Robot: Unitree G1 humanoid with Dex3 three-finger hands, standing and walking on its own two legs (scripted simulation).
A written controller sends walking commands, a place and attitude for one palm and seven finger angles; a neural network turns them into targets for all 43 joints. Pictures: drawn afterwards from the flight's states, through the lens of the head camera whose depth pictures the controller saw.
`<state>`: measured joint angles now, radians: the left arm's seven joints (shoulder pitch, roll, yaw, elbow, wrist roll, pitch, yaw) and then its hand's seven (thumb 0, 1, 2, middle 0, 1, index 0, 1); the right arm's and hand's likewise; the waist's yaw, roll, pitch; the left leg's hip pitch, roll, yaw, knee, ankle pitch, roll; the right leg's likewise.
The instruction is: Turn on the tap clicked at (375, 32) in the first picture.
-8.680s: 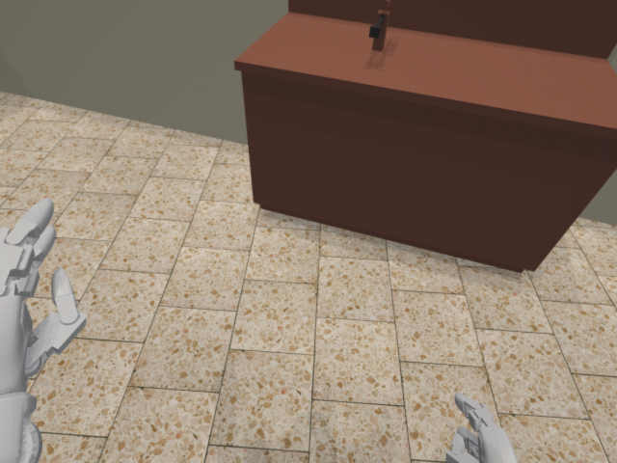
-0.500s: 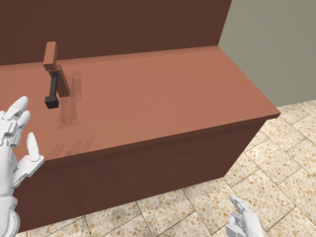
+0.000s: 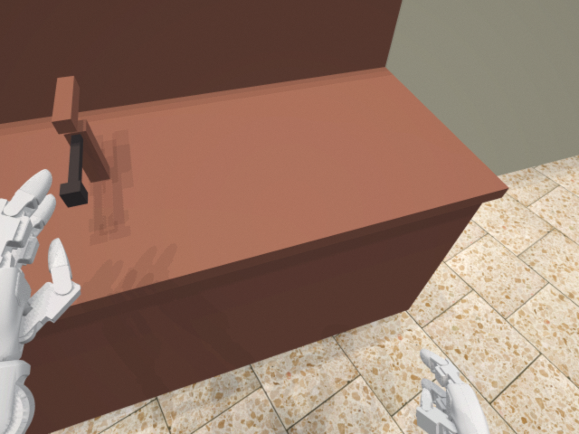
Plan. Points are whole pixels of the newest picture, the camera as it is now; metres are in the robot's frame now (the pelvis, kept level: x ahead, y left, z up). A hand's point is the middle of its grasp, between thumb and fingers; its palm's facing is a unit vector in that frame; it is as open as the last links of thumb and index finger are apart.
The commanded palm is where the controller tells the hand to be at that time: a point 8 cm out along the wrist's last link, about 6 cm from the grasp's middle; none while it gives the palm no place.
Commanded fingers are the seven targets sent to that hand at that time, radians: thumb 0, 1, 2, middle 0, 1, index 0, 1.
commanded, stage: come to a stop and stand still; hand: left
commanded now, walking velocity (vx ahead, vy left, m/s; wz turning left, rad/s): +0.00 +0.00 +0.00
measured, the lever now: (74, 193) +0.42 +0.37 +0.07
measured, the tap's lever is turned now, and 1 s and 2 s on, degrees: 0 0 0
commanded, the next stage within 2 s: look again from close up in 0.42 s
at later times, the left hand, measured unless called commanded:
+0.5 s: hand (59, 299) +0.21 +0.25 +0.15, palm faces +0.39 -0.86 -0.32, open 7.4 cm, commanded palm +0.16 +0.28 +0.17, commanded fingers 0.00 0.90 0.90 -0.20 -0.30 -0.20 -0.30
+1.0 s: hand (17, 263) +0.23 +0.28 +0.19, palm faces +0.45 -0.78 -0.44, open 7.4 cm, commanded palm +0.14 +0.29 +0.17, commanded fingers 0.00 0.90 0.90 -0.20 -0.30 -0.20 -0.30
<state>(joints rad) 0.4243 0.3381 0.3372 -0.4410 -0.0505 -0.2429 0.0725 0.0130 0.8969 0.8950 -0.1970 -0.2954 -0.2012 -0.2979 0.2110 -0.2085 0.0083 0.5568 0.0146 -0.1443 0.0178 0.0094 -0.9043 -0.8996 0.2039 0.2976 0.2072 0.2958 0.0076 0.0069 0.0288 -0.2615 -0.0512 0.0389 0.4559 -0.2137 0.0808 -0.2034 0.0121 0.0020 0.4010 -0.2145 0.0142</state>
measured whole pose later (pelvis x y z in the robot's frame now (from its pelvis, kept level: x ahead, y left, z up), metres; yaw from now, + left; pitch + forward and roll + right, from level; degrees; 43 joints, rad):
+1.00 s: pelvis -0.01 +0.00 +0.00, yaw +3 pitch -1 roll -1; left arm 0.14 0.50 0.36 -0.33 0.01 -0.17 0.06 0.02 0.88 0.89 -0.21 -0.30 -0.21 -0.30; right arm 0.23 -0.21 0.07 0.57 -0.04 -0.14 -0.03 0.01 -0.91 -0.90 0.20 0.30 0.20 0.30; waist 0.06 -0.04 0.07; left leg -0.24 -0.08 -0.01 0.45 -0.18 0.07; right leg -0.19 0.00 -0.01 0.45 -0.23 -0.01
